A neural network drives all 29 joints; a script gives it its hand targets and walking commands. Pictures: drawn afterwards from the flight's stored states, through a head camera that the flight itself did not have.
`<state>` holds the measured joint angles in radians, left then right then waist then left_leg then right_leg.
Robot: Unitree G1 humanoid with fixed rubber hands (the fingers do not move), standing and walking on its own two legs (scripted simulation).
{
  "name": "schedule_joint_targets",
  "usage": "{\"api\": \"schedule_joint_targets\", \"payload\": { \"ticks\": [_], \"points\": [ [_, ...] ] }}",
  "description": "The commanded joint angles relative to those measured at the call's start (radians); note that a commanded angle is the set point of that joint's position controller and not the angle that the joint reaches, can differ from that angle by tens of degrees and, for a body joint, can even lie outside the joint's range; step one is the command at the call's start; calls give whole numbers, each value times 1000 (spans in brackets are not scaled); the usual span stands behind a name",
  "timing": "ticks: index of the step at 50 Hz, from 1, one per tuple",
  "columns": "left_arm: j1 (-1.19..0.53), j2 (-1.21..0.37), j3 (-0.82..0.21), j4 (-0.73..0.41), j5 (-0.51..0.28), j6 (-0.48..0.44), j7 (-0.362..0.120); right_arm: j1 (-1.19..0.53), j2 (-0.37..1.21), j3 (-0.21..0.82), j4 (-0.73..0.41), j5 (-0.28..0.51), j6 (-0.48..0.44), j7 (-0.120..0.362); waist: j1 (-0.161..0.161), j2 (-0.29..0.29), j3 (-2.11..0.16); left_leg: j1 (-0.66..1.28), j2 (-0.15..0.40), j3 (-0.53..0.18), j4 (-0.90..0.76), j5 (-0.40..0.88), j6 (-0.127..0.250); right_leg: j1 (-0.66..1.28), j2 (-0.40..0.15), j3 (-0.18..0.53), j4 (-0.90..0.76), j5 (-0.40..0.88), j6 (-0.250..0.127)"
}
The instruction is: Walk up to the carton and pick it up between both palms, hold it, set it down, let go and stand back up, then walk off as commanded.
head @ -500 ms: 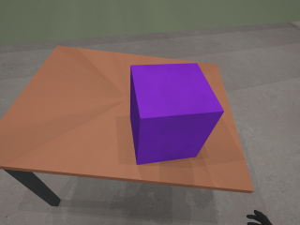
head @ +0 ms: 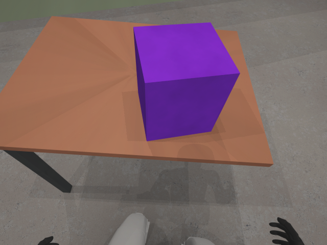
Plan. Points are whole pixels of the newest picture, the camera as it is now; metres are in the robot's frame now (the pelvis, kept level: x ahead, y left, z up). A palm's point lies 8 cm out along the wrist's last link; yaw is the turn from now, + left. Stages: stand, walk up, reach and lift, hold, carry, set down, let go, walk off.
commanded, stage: walk off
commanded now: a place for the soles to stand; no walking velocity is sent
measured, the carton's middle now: (176, 85) +0.52 +0.04 +0.04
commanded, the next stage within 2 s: none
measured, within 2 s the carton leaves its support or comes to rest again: neither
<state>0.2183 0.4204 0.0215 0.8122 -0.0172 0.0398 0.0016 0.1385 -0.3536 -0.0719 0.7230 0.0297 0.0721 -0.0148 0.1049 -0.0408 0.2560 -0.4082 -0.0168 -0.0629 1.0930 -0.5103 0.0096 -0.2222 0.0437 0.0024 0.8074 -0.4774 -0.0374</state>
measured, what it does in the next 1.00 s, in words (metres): walks backwards: left foot, then right foot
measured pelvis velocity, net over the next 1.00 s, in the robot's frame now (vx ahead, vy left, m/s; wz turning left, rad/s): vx -0.15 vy -0.01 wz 0.01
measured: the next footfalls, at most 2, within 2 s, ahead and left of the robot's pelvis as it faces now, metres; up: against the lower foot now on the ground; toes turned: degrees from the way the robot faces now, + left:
left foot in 0.18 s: +0.04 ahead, +0.13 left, +0.00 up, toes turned -4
right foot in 0.54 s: -0.04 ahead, -0.10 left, +0.00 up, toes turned +3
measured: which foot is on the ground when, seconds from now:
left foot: up 0.00-0.16, down 0.18-0.54, up 0.56-0.98, down 1.00-1.00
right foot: down 0.00-0.18, up 0.20-0.52, down 0.54-1.00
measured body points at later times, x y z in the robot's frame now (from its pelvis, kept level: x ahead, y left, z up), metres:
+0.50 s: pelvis -0.07 +0.00 +0.00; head +0.00 +0.02 +0.44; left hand +0.01 +0.32 -0.13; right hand +0.09 -0.30 -0.10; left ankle +0.00 +0.13 -0.70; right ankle -0.09 -0.11 -0.68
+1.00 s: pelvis -0.15 -0.01 -0.01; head -0.09 +0.00 +0.44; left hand -0.09 +0.31 -0.12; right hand +0.02 -0.32 -0.10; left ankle -0.13 +0.11 -0.71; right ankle -0.08 -0.11 -0.70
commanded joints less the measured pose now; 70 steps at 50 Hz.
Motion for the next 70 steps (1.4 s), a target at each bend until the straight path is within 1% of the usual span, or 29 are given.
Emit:
{"api": "schedule_joint_targets", "payload": {
  "ticks": [1,4,6,8,9,10,11,14,21,25,26,27,28,29,31,33,42,45,48,50,51,52,55,61,66,67,68,69,70],
  "points": [
    [-1,260,102,-82,60,-48,42,-32,-258,-78,-97,-46,-18,-26,-86,-28,-130,-194,-27,-104,98,-42,-2,86,-308,337,-262,841,-121],
    [18,257,92,-81,59,-53,41,-31,-237,-64,-86,-43,-28,-15,-76,4,-222,-169,-11,-80,-33,-66,0,170,-331,352,-208,897,-159],
    [39,253,84,-74,50,-42,41,-3,-212,-58,-82,-41,-37,-16,-83,-14,-277,-141,15,-35,-268,-13,7,274,-274,285,-107,928,-99],
    [-9,222,82,-117,32,-24,34,113,-194,-60,-64,-45,-66,-18,-135,3,-358,150,40,-15,-537,348,48,89,-220,204,50,937,-60],
    [10,201,82,-109,16,-23,33,124,-234,-72,-52,-62,-72,-17,-135,196,-387,322,150,-187,-585,620,103,-114,-116,144,188,610,-11],
    [-5,165,84,-107,26,-19,33,117,-323,-87,-57,-60,-70,-19,-141,394,-377,305,360,-445,-608,865,236,-280,51,43,345,-134,46],
    [-61,191,97,-129,39,-8,40,113,-370,-91,-70,-55,-67,-23,-165,319,-325,180,375,-529,-667,723,281,-258,66,125,446,-174,27],
    [6,206,96,-99,37,-10,30,30,-333,-72,-75,-58,-64,-36,-117,171,-240,164,320,-414,-567,761,247,-334,49,171,516,-110,13],
    [17,211,108,-114,52,-8,16,17,-318,-85,-100,-70,-61,-30,-125,241,-236,207,320,-426,-593,631,228,-290,-18,94,260,-61,13],
    [81,225,124,-92,55,-16,13,-52,-329,-81,-110,-72,-47,-13,-82,300,-236,60,301,-365,-596,522,182,-75,-27,58,16,-42,5],
    [146,200,129,-77,59,-22,19,-102,-316,-72,-131,-68,-45,-14,-37,272,-220,-48,266,-310,-503,572,153,57,-50,91,-167,57,-6],
    [154,230,125,-65,65,-28,16,-73,-285,-66,-118,-63,-33,-13,-45,113,-207,-90,148,-198,-364,413,79,60,-85,207,-346,87,-7],
    [115,333,135,-53,66,-37,19,-75,-238,-57,-115,-40,-30,-16,-40,-128,-196,-218,-96,-37,-84,94,8,11,-381,594,-490,288,-98],
    [60,348,134,-75,64,-36,22,-97,-263,-79,-93,-41,-24,-31,-48,-43,-177,-147,-121,-125,91,-119,-5,-148,-443,669,-506,320,-133],
    [-47,307,121,-87,64,-44,41,-38,-263,-79,-58,-35,-19,-31,-100,40,-138,-182,-132,-212,197,-32,2,-74,-368,531,-437,365,-78],
    [-86,261,112,-100,54,-50,40,-2,-272,-83,-49,-34,-23,-30,-110,-13,-97,-215,-98,-205,198,18,-28,-9,-303,424,-377,506,-57],
    [68,224,98,-94,42,-52,41,-7,-241,-61,-63,-31,-45,-22,-36,-37,-324,-209,-53,-100,-24,-46,-35,311,-292,367,-225,817,-146],
    [52,240,99,-120,47,-44,37,39,-243,-68,-65,-26,-47,-27,-47,-27,-341,-143,-32,-78,-94,-76,-25,228,-349,410,-223,772,-184],
    [-40,245,96,-156,46,-35,31,133,-229,-68,-25,-33,-61,-22,-115,-46,-370,97,-17,-51,-268,36,22,-7,-340,362,-170,679,-215],
    [-58,209,86,-151,33,-23,21,185,-234,-72,-5,-51,-72,-18,-158,64,-347,275,21,-134,-561,159,67,-213,-239,252,-43,453,-114],
    [-54,160,87,-143,25,-19,12,140,-331,-87,-17,-70,-76,-17,-143,299,-331,257,233,-529,-699,282,134,-340,-8,116,141,20,-16],
    [-39,197,103,-126,44,-10,29,79,-397,-100,-47,-64,-70,-14,-137,243,-278,67,356,-677,-784,210,211,-293,64,147,359,-156,16],
    [31,225,113,-90,39,-15,27,-57,-353,-78,-79,-59,-68,-31,-90,191,-197,-16,272,-550,-707,238,204,-288,56,206,483,-74,6],
    [29,222,119,-114,50,-19,19,26,-314,-80,-91,-59,-70,-22,-113,225,-252,191,264,-492,-598,580,230,-275,-2,117,353,-100,15],
    [86,200,123,-97,50,-21,10,-28,-320,-79,-93,-67,-52,-14,-74,301,-235,101,260,-467,-630,558,178,-73,-32,94,-38,-112,2],
    [140,198,129,-51,46,-31,10,-41,-308,-77,-87,-57,-48,-16,-51,236,-230,24,210,-367,-549,556,126,62,-45,90,-269,-34,-5],
    [146,226,130,-44,51,-36,6,-30,-280,-67,-81,-56,-42,-15,-49,98,-197,-66,86,-263,-378,397,79,72,-65,208,-391,36,-4],
    [131,308,136,-36,48,-38,11,-44,-237,-64,-91,-41,-36,-21,-46,-93,-189,-232,-124,-141,-156,107,12,89,-318,519,-423,397,-73],
    [63,336,132,-86,49,-36,17,-84,-252,-76,-95,-32,-30,-36,-37,-84,-214,-163,-167,-149,34,-111,-12,-82,-437,611,-445,527,-121]
  ]
}}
